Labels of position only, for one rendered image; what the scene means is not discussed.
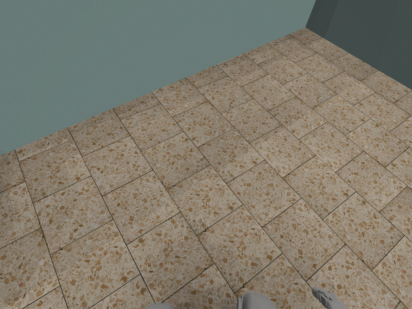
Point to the right robot hand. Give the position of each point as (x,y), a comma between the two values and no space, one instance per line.
(328,299)

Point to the robot right thigh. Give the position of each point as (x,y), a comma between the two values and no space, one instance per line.
(253,300)

